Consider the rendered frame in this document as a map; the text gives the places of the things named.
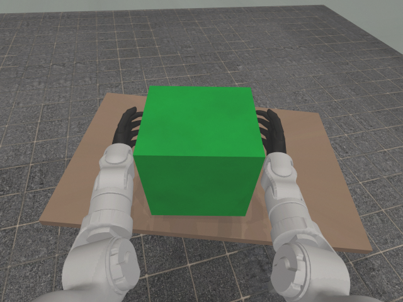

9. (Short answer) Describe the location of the robot left forearm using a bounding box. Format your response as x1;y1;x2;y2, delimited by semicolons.
62;143;135;289

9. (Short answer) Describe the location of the robot right upper arm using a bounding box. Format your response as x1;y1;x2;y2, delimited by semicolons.
271;242;383;302

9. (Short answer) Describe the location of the carton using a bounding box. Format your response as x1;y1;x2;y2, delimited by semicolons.
133;86;265;216

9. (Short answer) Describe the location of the right robot hand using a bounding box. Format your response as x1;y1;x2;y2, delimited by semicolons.
256;109;287;155

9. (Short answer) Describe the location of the robot left upper arm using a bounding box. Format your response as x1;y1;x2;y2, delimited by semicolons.
32;236;140;302

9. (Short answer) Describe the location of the table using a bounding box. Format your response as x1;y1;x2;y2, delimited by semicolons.
39;92;373;293

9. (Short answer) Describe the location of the left robot hand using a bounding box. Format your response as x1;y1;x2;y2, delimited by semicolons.
112;107;143;148

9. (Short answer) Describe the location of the robot right forearm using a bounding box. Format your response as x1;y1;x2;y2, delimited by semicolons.
261;152;350;280

